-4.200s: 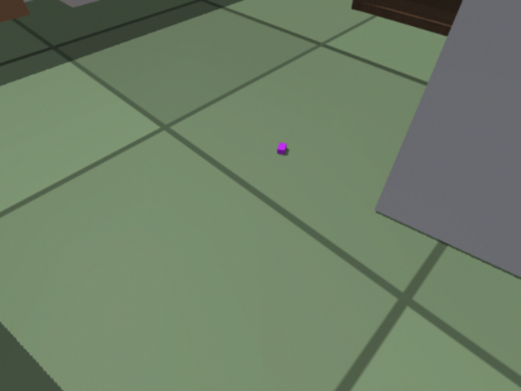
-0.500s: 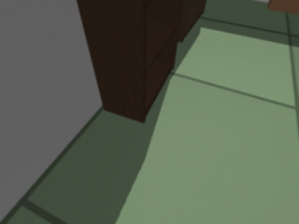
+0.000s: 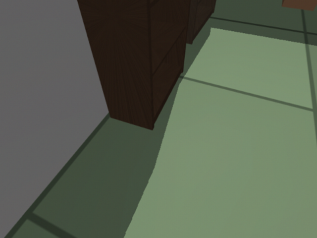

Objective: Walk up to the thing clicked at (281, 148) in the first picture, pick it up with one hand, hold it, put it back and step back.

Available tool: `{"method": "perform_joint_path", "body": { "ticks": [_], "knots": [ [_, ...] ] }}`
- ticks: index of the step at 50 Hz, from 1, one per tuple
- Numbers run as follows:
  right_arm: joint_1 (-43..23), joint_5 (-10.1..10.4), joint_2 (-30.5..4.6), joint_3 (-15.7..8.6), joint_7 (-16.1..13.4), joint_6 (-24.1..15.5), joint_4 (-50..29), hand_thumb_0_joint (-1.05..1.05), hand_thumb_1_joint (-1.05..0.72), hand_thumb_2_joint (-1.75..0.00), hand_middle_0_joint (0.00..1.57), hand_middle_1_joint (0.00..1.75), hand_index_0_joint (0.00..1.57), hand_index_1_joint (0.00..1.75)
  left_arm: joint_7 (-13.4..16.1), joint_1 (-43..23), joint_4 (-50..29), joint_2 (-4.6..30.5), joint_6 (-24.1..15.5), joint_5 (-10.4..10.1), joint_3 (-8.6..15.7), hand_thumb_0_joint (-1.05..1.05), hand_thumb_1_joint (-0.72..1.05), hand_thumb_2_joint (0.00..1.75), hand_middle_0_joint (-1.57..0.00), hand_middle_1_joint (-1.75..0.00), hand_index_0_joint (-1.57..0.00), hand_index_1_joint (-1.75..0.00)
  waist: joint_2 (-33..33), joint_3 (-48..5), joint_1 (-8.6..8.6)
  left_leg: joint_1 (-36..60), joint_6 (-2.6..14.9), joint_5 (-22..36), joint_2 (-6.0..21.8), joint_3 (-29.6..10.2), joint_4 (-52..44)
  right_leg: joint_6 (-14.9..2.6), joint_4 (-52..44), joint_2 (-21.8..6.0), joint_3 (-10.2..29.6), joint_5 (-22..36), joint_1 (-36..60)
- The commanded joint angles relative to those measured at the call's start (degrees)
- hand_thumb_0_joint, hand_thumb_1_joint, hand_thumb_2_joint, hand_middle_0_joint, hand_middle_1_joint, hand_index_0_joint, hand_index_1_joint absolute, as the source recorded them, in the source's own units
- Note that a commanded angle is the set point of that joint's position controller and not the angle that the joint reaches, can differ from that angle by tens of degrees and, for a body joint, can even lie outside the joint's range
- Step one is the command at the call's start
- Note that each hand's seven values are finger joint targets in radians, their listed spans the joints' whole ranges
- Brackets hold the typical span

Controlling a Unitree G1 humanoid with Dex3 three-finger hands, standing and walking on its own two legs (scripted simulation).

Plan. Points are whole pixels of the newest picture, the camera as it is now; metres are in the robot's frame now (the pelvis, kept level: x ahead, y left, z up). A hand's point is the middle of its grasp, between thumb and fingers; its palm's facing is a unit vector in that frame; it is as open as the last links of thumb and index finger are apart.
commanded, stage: stand
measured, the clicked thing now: out of the picture +0.46 -1.43 -0.77
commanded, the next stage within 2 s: none
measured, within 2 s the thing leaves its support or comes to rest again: neither
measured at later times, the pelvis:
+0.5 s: pelvis +0.01 +0.00 +0.00, yaw +0 degrees
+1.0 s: pelvis +0.02 +0.00 +0.00, yaw +0 degrees
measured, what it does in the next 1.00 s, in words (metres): stands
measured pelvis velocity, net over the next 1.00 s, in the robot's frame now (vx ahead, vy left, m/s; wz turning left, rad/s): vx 0.02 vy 0.00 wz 0.00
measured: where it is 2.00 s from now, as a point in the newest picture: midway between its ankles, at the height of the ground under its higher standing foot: outside the picture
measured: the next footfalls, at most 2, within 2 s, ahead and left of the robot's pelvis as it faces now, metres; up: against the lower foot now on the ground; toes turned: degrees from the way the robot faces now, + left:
none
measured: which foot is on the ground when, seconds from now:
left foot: down 0.00-1.00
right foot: down 0.00-1.00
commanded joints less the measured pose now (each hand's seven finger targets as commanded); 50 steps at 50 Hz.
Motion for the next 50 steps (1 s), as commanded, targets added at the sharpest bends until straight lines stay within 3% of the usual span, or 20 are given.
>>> {"method": "perform_joint_path", "body": {
  "ticks": [1,4,7,11,18,26,32,36,43,50],
  "knots": [
    [-1.64,-0.26,-11.85,-2.44,-0.5,-1.2,-3.51,0.0,-0.9,-0.9,0.2,0.3,0.2,0.3,0.91,-3.51,-3.87,12.99,-1.18,-0.07,2.43,0.0,0.9,0.9,-0.2,-0.3,-0.2,-0.3,-1.32,-2.89,-0.59,-2.05,2.66,-2.25,4.51,-3.65,-3.33,-1.27,-6.18,-6.39,7.53,-9.36,-0.72],
    [-2.13,-0.34,-12.23,-2.52,-0.59,-1.41,-3.8,0.0,-0.9,-0.9,0.2,0.3,0.2,0.3,0.89,-2.62,-3.86,12.42,-1.28,-0.15,2.46,0.0,0.9,0.9,-0.2,-0.3,-0.2,-0.3,0.64,-4.42,-0.07,-2.69,2.84,0.46,5.23,-3.91,-3.54,-1.37,-4.56,-6.36,7.02,-3.44,2.25],
    [-1.38,-0.27,-11.88,-2.32,-0.66,-1.38,-3.7,0.0,-0.9,-0.9,0.2,0.3,0.2,0.3,0.86,-2.64,-3.83,13.02,-1.25,-0.15,2.64,0.0,0.9,0.9,-0.2,-0.3,-0.2,-0.3,-0.34,-3.73,-0.25,-2.87,2.61,-0.75,4.86,-3.76,-3.6,-1.3,-4.73,-6.24,7.32,-6.04,1.54],
    [-1.31,-0.27,-12.22,-2.1,-0.79,-1.5,-3.79,0.0,-0.9,-0.9,0.2,0.3,0.2,0.3,0.72,-2.17,-4.01,12.19,-1.11,-0.2,2.49,0.0,0.9,0.9,-0.2,-0.3,-0.2,-0.3,0.71,-4.47,0.05,-3.19,2.62,1.26,5.46,-4.04,-4.0,-1.52,-3.44,-6.08,6.63,-2.09,2.99],
    [-0.55,-0.1,-12.34,-1.88,-0.9,-1.41,-3.86,0.0,-0.9,-0.9,0.2,0.3,0.2,0.3,0.73,-2.08,-4.03,12.27,-1.06,-0.1,2.44,0.0,0.9,0.9,-0.2,-0.3,-0.2,-0.3,-0.23,-4.35,-0.34,-2.18,2.52,1.82,5.28,-3.76,-3.38,-1.42,-3.92,-6.07,6.59,-2.48,2.03],
    [-0.68,-0.01,-12.56,-1.74,-1.18,-1.65,-4.02,0.0,-0.9,-0.9,0.2,0.3,0.2,0.3,0.83,-1.96,-4.09,11.9,-1.24,-0.3,2.49,0.0,0.9,0.9,-0.2,-0.3,-0.2,-0.3,-0.15,-7.22,-0.31,0.31,2.57,10.01,6.13,-3.23,-2.1,-1.37,-2.18,-6.56,6.03,8.49,4.91],
    [-0.71,-0.07,-12.32,-1.66,-1.24,-1.59,-4.02,0.0,-0.9,-0.9,0.2,0.3,0.2,0.3,0.94,-2.38,-4.2,12.05,-1.12,-0.29,2.55,0.0,0.9,0.9,-0.2,-0.3,-0.2,-0.3,-0.4,-6.51,-0.42,0.34,2.05,10.75,6.29,-3.22,-2.93,-1.18,-2.17,-6.3,5.67,8.44,5.08],
    [-1.47,-0.2,-12.27,-1.79,-1.33,-1.37,-4.36,0.0,-0.9,-0.9,0.2,0.3,0.2,0.3,1.01,-2.94,-4.29,12.04,-1.03,-0.06,2.56,0.0,0.9,0.9,-0.2,-0.3,-0.2,-0.3,-0.57,-5.35,-0.49,-0.05,2.09,7.72,6.07,-3.04,-2.96,-1.23,-3.18,-6.24,5.78,5.1,3.74],
    [-1.56,-0.08,-12.47,-1.84,-1.19,-1.48,-4.48,0.0,-0.9,-0.9,0.2,0.3,0.2,0.3,1.01,-2.36,-4.4,12.0,-1.33,-0.21,2.56,0.0,0.9,0.9,-0.2,-0.3,-0.2,-0.3,0.08,-6.03,-0.3,0.42,2.27,9.45,6.25,-2.98,-2.88,-1.23,-3.14,-6.41,6.01,7.81,5.16],
    [-1.04,-0.11,-12.23,-1.72,-1.19,-1.41,-4.57,0.0,-0.9,-0.9,0.2,0.3,0.2,0.3,1.01,-2.47,-4.41,12.07,-1.09,-0.24,2.73,0.0,0.9,0.9,-0.2,-0.3,-0.2,-0.3,-0.07,-5.39,-0.42,-0.19,2.16,7.46,5.98,-2.92,-3.52,-1.38,-3.36,-6.3,5.89,5.62,4.78]
  ]
}}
